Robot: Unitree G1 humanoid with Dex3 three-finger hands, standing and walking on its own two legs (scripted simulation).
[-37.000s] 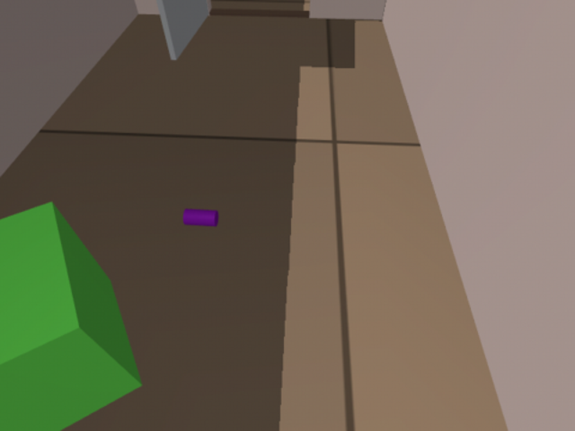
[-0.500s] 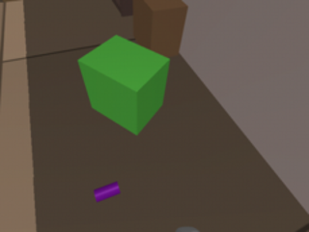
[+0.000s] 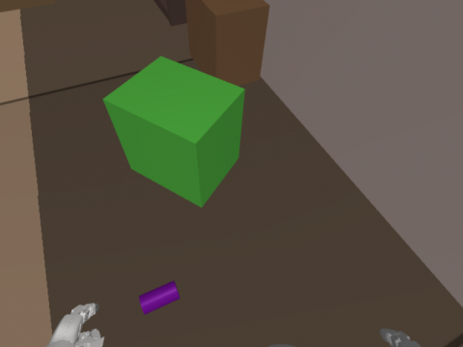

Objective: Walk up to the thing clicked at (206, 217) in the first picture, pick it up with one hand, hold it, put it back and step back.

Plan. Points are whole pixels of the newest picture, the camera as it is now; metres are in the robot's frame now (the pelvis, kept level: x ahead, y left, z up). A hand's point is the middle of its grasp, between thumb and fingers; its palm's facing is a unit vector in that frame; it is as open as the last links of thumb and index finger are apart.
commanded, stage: walk up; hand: left
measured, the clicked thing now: (159, 297) +0.35 +0.26 -0.74
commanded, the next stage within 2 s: stand in 0.84 s
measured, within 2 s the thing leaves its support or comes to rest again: neither
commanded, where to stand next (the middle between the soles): +0.00 -0.03 m, yaw +1 degrees
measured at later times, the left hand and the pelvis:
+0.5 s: hand out of the picture +0.06 +0.24 -0.15, palm faces +0.00 -0.95 -0.32, open 7.4 cm; pelvis -0.01 -0.02 +0.01, yaw +0 degrees
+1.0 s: hand out of the picture +0.06 +0.24 -0.14, palm faces -0.02 -0.95 -0.32, open 7.4 cm; pelvis -0.02 -0.01 +0.01, yaw +0 degrees
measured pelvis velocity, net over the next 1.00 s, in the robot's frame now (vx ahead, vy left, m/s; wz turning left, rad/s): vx -0.02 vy -0.01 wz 0.00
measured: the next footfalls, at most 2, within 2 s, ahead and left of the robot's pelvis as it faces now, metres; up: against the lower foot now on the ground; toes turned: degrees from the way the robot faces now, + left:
none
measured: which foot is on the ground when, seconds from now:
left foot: down 0.00-1.00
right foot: down 0.00-1.00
